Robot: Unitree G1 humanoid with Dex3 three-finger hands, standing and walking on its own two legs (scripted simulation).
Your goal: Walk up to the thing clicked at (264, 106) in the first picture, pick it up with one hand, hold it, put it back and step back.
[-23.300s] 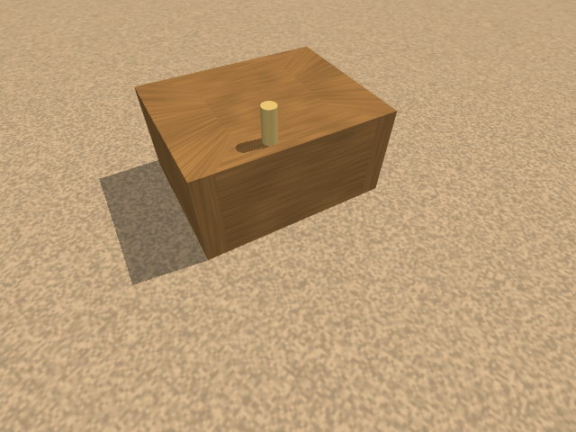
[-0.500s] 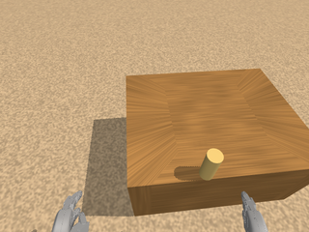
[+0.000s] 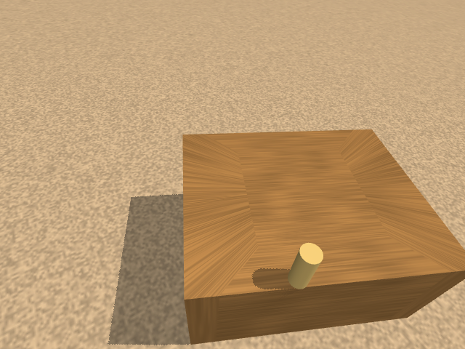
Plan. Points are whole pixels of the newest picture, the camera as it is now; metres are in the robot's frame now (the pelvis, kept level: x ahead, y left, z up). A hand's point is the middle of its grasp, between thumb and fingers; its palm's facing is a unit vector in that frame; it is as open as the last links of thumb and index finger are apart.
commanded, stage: home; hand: right
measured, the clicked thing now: (304, 266) +0.40 -0.21 -0.25
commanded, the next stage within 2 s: stand in 1.14 s
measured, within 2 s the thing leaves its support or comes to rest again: neither
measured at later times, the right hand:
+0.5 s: hand out of the picture +0.06 -0.24 -0.14, palm faces -0.01 +0.93 -0.37, open 17.5 cm
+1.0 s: hand out of the picture +0.07 -0.24 -0.14, palm faces -0.01 +0.93 -0.37, open 17.5 cm
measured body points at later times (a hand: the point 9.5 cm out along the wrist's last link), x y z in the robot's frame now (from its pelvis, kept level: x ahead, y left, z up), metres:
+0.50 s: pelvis +0.00 +0.01 +0.01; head -0.01 +0.03 +0.46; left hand +0.05 +0.30 -0.14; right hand +0.06 -0.29 -0.12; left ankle +0.03 +0.12 -0.74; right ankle -0.04 -0.13 -0.74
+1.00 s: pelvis +0.01 +0.01 +0.01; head +0.01 +0.03 +0.46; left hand +0.07 +0.30 -0.14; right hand +0.08 -0.29 -0.12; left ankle +0.03 +0.12 -0.74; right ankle -0.04 -0.13 -0.74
